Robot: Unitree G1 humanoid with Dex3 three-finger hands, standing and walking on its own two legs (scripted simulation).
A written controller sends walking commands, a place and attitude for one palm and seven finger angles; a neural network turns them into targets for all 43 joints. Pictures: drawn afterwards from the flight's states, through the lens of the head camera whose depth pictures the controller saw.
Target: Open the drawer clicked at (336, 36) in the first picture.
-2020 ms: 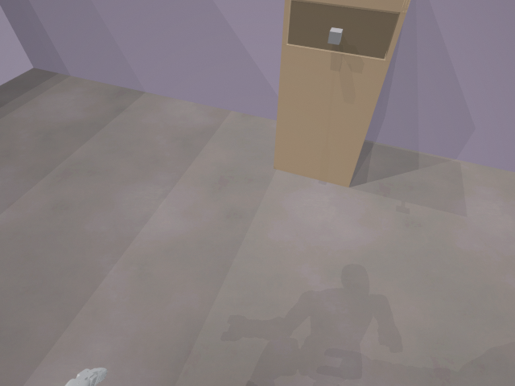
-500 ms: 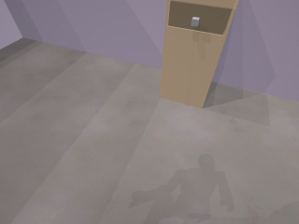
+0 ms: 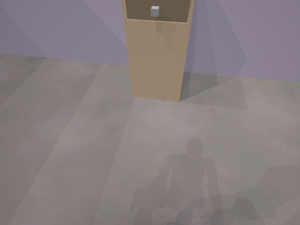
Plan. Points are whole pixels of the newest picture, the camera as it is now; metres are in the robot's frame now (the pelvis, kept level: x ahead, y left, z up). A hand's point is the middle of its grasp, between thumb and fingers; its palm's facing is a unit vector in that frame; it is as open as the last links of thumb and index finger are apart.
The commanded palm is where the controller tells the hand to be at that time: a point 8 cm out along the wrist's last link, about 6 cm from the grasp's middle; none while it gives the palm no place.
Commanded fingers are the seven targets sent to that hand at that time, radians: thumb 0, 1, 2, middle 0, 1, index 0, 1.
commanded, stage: walk to a spot facing it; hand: left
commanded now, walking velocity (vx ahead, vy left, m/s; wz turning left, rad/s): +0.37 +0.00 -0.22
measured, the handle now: (155, 9) +1.22 +0.04 +0.05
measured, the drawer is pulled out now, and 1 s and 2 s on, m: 0.00 0.00 0.00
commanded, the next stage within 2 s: turn to face it in 0.76 s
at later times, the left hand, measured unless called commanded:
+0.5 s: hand (89, 221) +0.16 +0.21 -0.18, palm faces -0.01 -0.99 -0.13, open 7.3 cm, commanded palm none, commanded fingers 0.00 0.90 0.90 -0.20 -0.30 -0.20 -0.30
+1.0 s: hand (129, 119) +0.55 +0.13 -0.15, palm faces -0.36 -0.90 -0.23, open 7.3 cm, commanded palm none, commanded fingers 0.00 0.90 0.90 -0.20 -0.30 -0.20 -0.30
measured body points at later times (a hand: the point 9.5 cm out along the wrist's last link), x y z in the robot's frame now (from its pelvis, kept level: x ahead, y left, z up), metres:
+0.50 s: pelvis +0.22 +0.04 +0.00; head +0.24 +0.07 +0.45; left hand +0.16 +0.26 -0.16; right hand +0.31 -0.19 -0.13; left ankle +0.31 +0.13 -0.72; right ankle +0.05 -0.07 -0.66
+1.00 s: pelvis +0.38 -0.01 +0.00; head +0.41 -0.04 +0.45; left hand +0.56 +0.17 -0.13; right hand +0.25 -0.19 -0.16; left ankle +0.32 +0.13 -0.70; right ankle +0.41 -0.12 -0.72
